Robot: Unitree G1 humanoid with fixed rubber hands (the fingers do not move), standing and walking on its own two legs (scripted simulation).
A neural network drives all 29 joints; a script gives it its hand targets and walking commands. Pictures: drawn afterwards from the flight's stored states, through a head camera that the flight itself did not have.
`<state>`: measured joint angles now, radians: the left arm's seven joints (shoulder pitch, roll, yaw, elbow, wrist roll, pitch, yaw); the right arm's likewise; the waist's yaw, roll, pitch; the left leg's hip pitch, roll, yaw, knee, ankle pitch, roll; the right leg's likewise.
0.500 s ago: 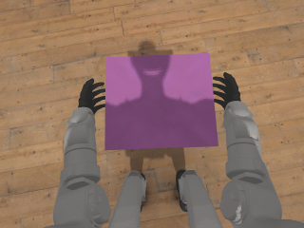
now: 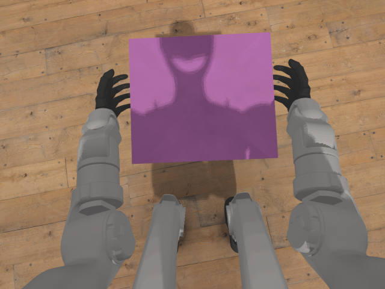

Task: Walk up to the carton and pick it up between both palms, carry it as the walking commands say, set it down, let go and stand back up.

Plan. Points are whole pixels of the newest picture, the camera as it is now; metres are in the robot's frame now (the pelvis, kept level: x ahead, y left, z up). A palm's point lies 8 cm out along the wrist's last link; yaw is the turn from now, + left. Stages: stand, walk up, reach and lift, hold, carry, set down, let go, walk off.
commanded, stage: set down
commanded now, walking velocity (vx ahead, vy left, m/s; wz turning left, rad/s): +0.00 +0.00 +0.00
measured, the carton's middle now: (201, 105) +0.48 +0.01 -0.17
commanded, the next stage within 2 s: none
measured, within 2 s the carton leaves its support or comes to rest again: neither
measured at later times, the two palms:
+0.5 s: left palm (122, 111) +0.47 +0.20 -0.17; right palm (279, 103) +0.48 -0.18 -0.17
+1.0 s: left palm (133, 112) +0.49 +0.20 -0.27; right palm (267, 106) +0.50 -0.18 -0.27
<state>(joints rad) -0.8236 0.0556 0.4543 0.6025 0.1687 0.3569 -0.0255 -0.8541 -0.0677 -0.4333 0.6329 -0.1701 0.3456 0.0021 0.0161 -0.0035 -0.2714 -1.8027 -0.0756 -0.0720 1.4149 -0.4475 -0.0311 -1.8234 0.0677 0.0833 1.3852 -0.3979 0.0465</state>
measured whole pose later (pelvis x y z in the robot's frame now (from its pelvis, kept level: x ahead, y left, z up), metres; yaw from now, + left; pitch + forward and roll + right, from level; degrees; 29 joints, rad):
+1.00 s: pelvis -0.03 +0.00 -0.15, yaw +1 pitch +50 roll +1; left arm -1.19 0.22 0.38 0.77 0.05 0.32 0.06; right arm -1.21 -0.22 -0.35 0.79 -0.07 0.31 -0.07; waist 0.01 0.00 -0.04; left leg -2.26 -0.11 -0.06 1.92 -0.53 -0.06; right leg -2.29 0.10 0.08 1.90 -0.48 0.07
